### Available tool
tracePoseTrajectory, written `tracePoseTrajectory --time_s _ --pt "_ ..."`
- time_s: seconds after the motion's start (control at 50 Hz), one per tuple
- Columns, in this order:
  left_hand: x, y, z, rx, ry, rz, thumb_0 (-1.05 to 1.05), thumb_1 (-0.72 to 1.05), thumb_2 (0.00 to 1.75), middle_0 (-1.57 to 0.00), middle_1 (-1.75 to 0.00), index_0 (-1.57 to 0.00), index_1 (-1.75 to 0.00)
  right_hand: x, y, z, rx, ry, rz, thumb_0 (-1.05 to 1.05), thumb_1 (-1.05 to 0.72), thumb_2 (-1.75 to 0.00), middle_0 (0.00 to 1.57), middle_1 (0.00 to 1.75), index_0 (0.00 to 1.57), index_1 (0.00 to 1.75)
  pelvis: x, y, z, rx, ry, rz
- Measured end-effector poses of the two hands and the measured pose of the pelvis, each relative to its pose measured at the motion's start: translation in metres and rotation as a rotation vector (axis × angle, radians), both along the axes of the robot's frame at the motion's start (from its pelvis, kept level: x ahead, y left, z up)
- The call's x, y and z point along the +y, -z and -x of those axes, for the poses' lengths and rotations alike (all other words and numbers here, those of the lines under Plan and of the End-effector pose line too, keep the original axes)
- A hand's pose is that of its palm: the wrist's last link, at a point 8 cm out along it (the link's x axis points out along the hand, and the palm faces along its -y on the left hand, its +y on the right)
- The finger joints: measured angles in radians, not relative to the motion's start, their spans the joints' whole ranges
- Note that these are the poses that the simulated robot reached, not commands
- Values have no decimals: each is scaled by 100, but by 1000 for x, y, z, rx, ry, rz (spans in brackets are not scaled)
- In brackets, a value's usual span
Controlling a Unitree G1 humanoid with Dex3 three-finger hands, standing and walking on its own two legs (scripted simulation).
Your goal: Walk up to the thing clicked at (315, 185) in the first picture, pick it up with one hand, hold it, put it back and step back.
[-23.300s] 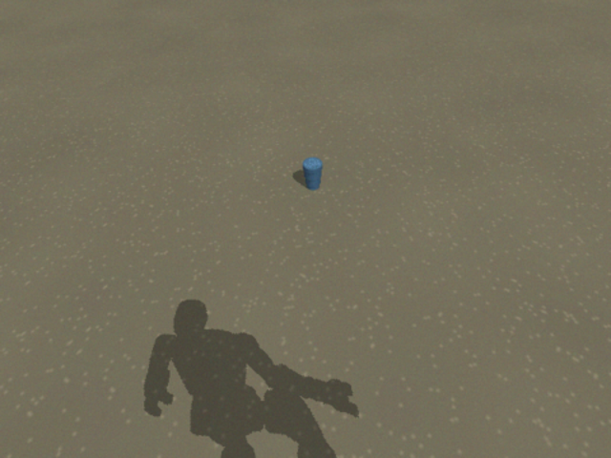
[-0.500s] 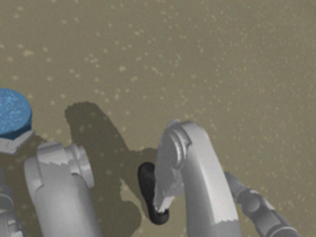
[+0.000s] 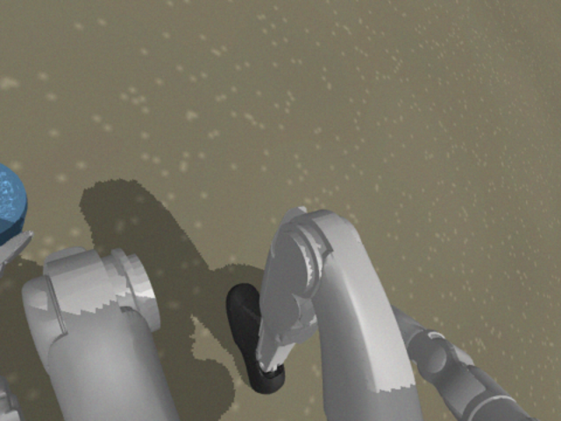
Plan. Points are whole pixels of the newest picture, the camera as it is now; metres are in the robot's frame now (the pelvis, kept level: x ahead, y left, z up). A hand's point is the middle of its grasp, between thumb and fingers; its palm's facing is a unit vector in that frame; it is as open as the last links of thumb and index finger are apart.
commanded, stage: loosen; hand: left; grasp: from the side
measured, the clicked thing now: out of the picture +0.39 +0.28 -0.20
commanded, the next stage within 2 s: lower in 0.12 s
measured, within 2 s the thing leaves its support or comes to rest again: rests again in 0.28 s
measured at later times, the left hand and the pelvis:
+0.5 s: hand out of the picture +0.39 +0.28 -0.19, palm faces +0.34 -0.94 -0.02, open 11.2 cm; pelvis +0.00 +0.00 +0.00, yaw -1 degrees
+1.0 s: hand out of the picture +0.39 +0.28 -0.18, palm faces +0.34 -0.94 +0.02, open 14.3 cm; pelvis -0.01 +0.00 +0.00, yaw -2 degrees
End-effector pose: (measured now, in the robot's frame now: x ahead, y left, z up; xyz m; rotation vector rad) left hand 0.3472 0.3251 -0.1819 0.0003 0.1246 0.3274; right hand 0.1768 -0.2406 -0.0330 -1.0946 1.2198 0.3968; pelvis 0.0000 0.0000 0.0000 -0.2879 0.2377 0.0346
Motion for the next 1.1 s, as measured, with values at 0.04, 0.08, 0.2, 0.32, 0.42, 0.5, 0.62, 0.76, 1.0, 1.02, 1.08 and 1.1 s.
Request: tracePoseTrajectory --time_s 0.04,0.08,0.2,0.32,0.42,0.5,0.62,0.76,1.0,1.02,1.08,1.1 --pt "-2 1 -1 -3 3 4 -4 -54 109 -68 -100 -64 -100 1 -1 0 -1 -4 3 0 -92 -91 21 30 21 30 0 0 0 -5 3 3" --pt "-4 3 -2 -5 2 12 -4 -54 109 -68 -99 -64 -99 2 -2 0 -3 -9 6 0 -92 -91 21 30 21 30 1 1 1 -10 6 7" --pt "-7 8 0 -18 -11 24 -4 -48 96 -71 -91 -68 -91 5 -5 1 -4 -21 17 0 -92 -91 21 30 21 30 1 1 1 -22 10 13" --pt "-3 9 3 -14 -16 7 -4 -44 81 -73 -82 -74 -84 5 -6 1 2 -26 24 0 -93 -91 21 30 21 30 1 1 2 -23 11 15" --pt "-1 8 3 -6 -26 3 -4 -47 84 -72 -84 -73 -86 4 -6 1 6 -30 21 0 -92 -91 21 30 21 30 1 0 2 -22 13 15" --pt "-3 8 0 -8 -19 2 -4 -46 84 -72 -85 -73 -86 4 -6 1 7 -33 19 0 -92 -91 21 30 21 30 1 0 2 -24 15 16" --pt "-6 7 -3 -34 -19 7 -3 -40 74 -72 -79 -72 -80 4 -5 0 4 -35 21 0 -92 -90 21 30 21 30 1 2 2 -30 18 16" --pt "0 -6 -11 -94 -30 -6 -2 -36 56 -67 -63 -64 -63 6 -6 0 -8 -36 19 0 -92 -91 21 30 21 30 1 3 3 -34 19 17" --pt "-2 -1 -3 -62 -26 23 -1 -41 32 -48 -37 -47 -38 8 -12 4 -14 -42 16 0 -91 -90 21 30 21 30 2 1 6 -40 23 21" --pt "-2 -1 -3 -67 -30 25 -1 -41 31 -46 -35 -45 -36 8 -12 4 -12 -44 20 0 -91 -90 21 30 21 30 2 1 6 -41 23 21" --pt "-2 -2 -6 -91 -19 20 -1 -41 26 -38 -28 -37 -29 8 -13 4 -11 -45 31 0 -90 -90 21 30 21 30 3 2 6 -44 24 22" --pt "-1 -3 -7 -99 -10 14 -1 -42 25 -35 -25 -34 -26 8 -14 4 -12 -44 35 0 -90 -90 21 30 21 30 3 2 6 -45 24 23"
